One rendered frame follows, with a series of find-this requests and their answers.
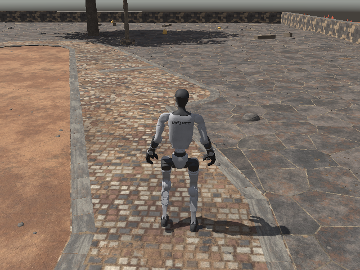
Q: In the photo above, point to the left robot forearm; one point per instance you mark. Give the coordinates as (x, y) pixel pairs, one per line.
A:
(152, 147)

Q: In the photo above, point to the left robot hand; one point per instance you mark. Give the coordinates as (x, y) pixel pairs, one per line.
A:
(151, 156)

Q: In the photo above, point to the left robot upper arm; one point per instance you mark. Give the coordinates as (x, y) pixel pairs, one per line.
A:
(160, 127)

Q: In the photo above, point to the right robot upper arm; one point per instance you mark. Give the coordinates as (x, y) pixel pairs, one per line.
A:
(201, 127)

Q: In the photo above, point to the right robot hand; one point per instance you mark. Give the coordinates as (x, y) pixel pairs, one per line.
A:
(207, 157)

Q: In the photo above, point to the robot left shin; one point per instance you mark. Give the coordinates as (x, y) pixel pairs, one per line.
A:
(164, 200)

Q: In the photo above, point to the robot torso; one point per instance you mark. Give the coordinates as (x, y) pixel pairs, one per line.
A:
(180, 136)

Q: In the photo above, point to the right robot forearm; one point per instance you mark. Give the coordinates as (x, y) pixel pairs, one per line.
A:
(209, 148)

